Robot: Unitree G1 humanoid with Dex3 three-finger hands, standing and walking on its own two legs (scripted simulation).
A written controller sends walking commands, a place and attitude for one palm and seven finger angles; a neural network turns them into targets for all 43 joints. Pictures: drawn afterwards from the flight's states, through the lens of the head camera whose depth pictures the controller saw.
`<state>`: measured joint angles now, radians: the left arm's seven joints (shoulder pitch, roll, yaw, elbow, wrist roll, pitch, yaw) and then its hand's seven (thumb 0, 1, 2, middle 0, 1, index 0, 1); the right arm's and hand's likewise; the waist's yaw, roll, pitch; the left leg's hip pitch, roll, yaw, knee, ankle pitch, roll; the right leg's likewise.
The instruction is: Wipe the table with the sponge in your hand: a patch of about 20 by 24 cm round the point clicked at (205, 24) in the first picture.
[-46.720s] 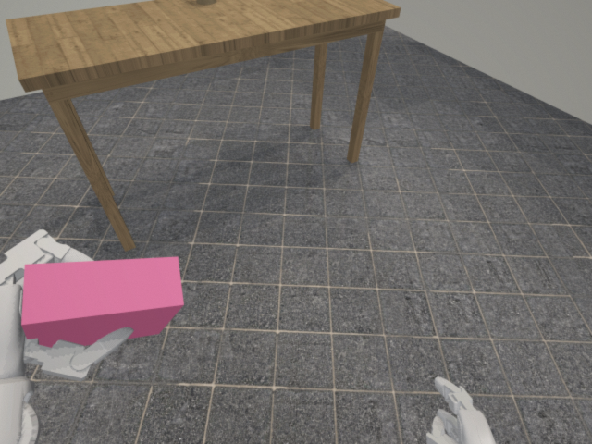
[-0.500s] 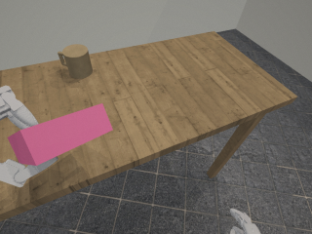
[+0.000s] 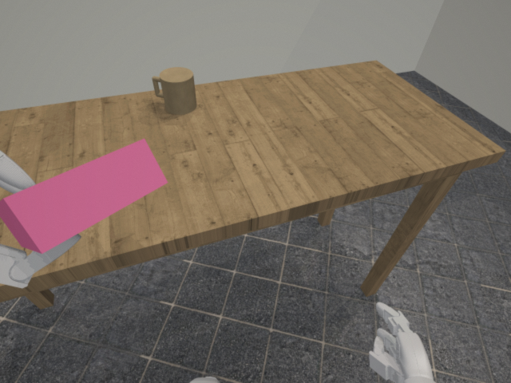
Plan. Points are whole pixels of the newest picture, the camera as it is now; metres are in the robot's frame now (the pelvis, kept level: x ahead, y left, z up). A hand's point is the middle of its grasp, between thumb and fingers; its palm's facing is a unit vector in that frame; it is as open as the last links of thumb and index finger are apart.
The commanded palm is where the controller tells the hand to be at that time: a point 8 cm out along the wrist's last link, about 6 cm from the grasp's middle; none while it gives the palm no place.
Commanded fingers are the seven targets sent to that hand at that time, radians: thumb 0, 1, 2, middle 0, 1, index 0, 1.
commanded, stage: step back with the hand held close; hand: left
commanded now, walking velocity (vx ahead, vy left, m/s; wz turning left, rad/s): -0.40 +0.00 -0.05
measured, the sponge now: (99, 185) +0.26 +0.21 +0.23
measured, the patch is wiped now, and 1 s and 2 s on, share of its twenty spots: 1.00 1.00 1.00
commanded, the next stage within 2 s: stop stepping back and stand still in 0.28 s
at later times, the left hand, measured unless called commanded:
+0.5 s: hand out of the picture +0.09 +0.19 +0.28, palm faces +0.43 -0.84 -0.35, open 9.0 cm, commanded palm +0.02 +0.26 +0.27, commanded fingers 0.00 0.10 1.30 -1.20 -1.60 -1.20 -1.60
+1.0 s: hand out of the picture +0.00 +0.18 +0.27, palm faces +0.45 -0.81 -0.38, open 9.0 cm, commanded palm -0.06 +0.24 +0.27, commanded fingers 0.00 0.10 1.30 -1.20 -1.60 -1.20 -1.60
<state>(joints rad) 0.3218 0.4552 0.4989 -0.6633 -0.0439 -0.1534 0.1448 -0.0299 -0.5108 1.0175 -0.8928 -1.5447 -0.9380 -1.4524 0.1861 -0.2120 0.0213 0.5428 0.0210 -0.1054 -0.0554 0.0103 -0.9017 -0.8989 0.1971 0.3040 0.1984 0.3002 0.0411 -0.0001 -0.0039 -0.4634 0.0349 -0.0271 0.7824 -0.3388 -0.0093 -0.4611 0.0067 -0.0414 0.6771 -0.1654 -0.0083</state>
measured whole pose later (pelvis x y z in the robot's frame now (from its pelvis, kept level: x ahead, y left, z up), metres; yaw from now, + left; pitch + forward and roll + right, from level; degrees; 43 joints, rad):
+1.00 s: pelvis -0.23 -0.04 +0.00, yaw -2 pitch -1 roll -1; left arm 0.29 0.43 0.43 -0.54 -0.05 -0.15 0.13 -0.03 -0.51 1.02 -0.89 -1.55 -0.94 -1.46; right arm 0.27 -0.21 0.02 0.64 0.03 -0.11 -0.04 0.01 -0.90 -0.90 0.20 0.30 0.20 0.30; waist -0.02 0.06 -0.04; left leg -0.32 0.05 -0.02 0.84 -0.49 0.03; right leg -0.36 0.03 -0.11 0.68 -0.29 -0.06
